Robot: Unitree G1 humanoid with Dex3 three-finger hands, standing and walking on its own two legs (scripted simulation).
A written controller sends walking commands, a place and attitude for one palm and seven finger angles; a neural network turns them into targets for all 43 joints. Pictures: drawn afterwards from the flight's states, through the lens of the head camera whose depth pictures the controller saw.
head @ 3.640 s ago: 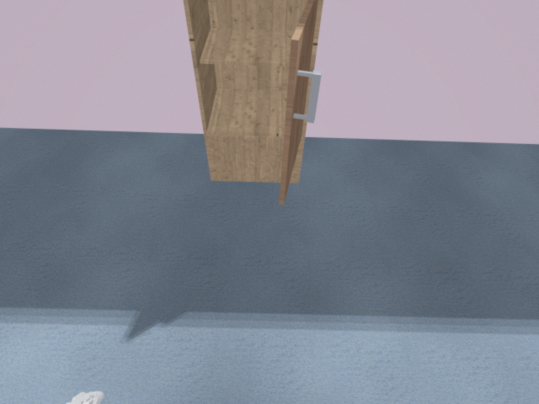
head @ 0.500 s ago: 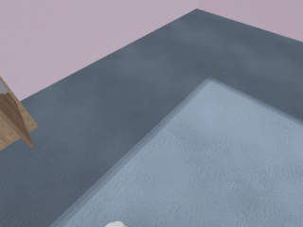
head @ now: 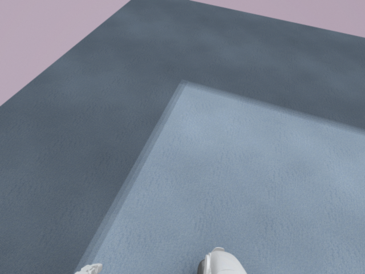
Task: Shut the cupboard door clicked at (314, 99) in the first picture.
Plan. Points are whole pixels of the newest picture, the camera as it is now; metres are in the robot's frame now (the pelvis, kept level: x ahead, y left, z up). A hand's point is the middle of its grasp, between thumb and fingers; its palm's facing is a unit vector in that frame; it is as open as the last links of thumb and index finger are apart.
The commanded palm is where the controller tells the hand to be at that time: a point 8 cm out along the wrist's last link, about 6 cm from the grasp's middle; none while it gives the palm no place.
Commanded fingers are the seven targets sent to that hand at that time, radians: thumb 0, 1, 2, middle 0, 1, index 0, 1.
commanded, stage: walk around to get in front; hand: left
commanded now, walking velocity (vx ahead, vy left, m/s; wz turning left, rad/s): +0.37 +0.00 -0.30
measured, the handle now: out of the picture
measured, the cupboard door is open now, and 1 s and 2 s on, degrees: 78 78 78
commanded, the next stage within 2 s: walk to a spot facing it in 1.88 s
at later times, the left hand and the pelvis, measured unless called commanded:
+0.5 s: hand (123, 231) +0.25 +0.16 -0.18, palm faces -0.01 -0.98 -0.20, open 7.3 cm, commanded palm none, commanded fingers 0.00 0.90 0.90 -0.20 -0.30 -0.20 -0.30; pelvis +0.24 -0.03 +0.00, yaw -6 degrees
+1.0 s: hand (150, 136) +0.57 +0.11 -0.17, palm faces -0.22 -0.95 -0.21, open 7.4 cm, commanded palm none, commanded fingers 0.00 0.90 0.90 -0.20 -0.30 -0.20 -0.30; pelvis +0.46 -0.06 +0.00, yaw -13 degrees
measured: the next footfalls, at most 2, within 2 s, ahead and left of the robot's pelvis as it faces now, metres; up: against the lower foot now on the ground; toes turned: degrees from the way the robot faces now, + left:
right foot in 0.10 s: +0.19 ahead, -0.12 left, +0.00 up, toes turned -10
left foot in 0.56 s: +0.42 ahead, +0.08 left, +0.00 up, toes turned +3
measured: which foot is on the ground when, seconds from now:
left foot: down 0.00-0.08, up 0.10-0.54, down 0.56-1.00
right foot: up 0.00-0.08, down 0.10-0.58, up 0.60-1.00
